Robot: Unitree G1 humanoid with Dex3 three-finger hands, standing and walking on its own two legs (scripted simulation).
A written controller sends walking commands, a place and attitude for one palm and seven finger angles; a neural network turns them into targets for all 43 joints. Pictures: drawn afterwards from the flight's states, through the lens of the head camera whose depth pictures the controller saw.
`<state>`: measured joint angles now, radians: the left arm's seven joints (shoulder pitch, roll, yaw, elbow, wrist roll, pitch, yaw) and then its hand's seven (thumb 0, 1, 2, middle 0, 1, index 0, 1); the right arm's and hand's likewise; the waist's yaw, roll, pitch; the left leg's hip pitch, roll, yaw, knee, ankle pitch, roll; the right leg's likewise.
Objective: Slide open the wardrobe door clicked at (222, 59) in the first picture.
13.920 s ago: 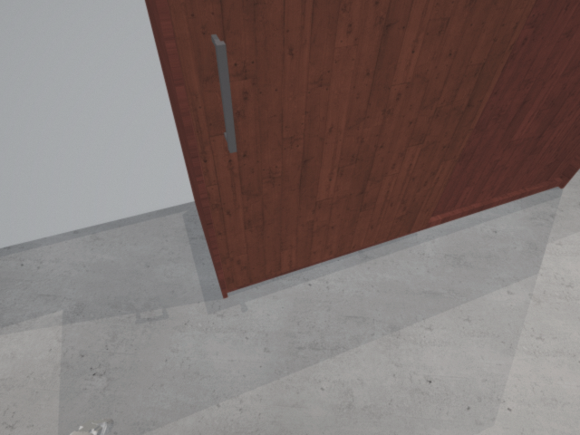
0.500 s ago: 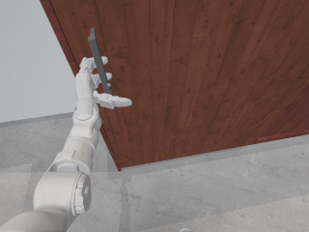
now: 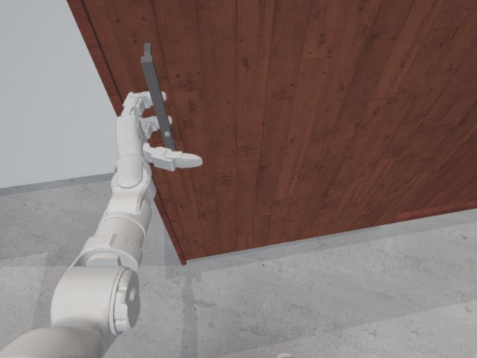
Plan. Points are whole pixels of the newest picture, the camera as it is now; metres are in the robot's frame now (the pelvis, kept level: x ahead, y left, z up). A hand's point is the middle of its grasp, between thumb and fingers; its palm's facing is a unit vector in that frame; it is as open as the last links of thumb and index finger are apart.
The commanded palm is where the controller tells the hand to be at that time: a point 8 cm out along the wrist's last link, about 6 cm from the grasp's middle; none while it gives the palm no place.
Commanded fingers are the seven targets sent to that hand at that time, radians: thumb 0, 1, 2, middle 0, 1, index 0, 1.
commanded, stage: grip the handle and tug to test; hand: left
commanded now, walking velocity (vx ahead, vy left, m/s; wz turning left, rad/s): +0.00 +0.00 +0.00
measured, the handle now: (162, 113) +0.53 +0.13 +0.11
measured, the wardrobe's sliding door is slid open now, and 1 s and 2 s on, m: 0.00 0.00 0.00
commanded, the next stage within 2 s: tug the door sideways, standing still in 1.46 s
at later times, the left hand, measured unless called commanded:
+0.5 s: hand (174, 130) +0.48 +0.11 +0.11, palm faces +0.17 -0.99 -0.01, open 9.1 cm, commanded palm +0.45 +0.16 +0.11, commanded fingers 0.00 0.62 0.78 -0.42 -1.36 -0.42 -1.36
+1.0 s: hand (177, 129) +0.48 +0.10 +0.11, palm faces +0.15 -0.99 +0.00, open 5.1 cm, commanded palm +0.44 +0.16 +0.11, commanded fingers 0.00 0.90 0.90 -0.45 -1.40 -0.45 -1.40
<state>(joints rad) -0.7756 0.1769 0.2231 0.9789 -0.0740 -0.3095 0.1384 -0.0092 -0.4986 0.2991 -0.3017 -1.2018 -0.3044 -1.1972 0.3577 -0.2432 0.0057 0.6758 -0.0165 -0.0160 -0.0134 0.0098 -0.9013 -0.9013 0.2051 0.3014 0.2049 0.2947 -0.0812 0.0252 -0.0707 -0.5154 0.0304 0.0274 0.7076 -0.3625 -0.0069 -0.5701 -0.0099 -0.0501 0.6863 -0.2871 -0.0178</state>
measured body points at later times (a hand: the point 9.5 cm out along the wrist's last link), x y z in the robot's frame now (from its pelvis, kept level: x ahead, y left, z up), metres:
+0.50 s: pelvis +0.00 +0.00 +0.00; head +0.07 -0.01 +0.44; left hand +0.47 +0.16 +0.11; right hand +0.05 -0.25 -0.13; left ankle -0.01 +0.12 -0.72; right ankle +0.03 -0.11 -0.72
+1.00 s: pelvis +0.01 -0.01 +0.00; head +0.07 -0.01 +0.45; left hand +0.47 +0.15 +0.11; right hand +0.07 -0.26 -0.12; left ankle -0.01 +0.12 -0.72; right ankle +0.03 -0.11 -0.72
